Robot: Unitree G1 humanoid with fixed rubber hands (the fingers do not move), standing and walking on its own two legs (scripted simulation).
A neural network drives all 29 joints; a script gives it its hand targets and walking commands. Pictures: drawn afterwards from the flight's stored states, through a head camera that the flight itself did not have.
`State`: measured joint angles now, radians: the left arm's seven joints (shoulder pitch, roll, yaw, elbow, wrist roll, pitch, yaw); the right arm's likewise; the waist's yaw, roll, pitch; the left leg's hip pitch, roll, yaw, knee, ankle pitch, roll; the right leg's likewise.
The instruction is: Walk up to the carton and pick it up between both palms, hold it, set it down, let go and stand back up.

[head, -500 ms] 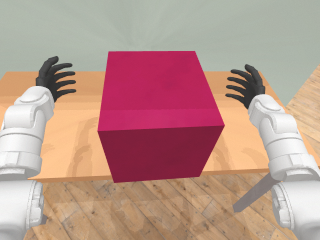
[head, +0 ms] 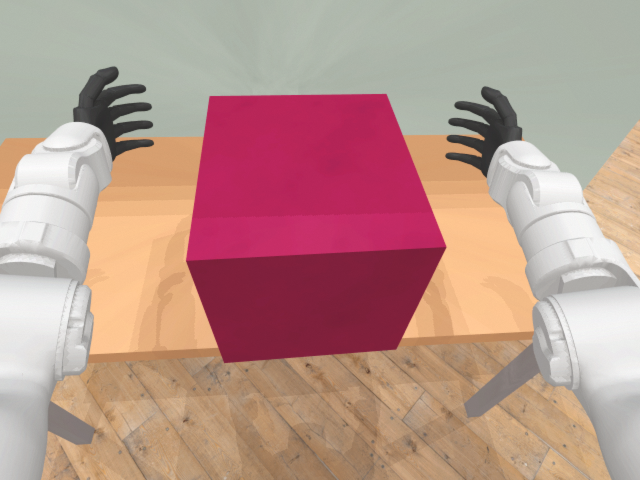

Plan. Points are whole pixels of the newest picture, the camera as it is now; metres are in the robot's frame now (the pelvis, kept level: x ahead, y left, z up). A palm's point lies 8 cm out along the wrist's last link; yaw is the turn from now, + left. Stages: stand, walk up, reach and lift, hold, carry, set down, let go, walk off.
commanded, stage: reach and lift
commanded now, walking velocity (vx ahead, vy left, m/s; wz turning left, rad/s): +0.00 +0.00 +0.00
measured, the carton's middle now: (306, 227) +0.48 +0.03 +0.02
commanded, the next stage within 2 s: none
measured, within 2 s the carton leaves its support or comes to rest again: neither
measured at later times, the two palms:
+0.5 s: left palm (134, 212) +0.44 +0.26 +0.09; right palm (462, 215) +0.46 -0.19 +0.08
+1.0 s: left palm (161, 217) +0.45 +0.23 +0.07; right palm (441, 220) +0.46 -0.16 +0.07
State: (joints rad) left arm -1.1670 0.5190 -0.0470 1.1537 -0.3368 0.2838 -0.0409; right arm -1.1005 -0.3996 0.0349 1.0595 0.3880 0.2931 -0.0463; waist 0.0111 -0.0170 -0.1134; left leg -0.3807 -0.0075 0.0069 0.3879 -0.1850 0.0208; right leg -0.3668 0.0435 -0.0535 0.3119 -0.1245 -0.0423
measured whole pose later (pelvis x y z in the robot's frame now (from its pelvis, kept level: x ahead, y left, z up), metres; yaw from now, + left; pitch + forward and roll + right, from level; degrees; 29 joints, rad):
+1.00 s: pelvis -0.01 +0.00 -0.02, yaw +1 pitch +22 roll -1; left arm -1.07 0.34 -0.06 1.43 -0.31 -0.26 -0.02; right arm -1.00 -0.23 0.03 1.23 0.32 -0.15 -0.08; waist 0.00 -0.02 -0.23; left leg -0.73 -0.01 0.00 0.57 -0.23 0.02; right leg -0.73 0.03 -0.07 0.53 -0.20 -0.04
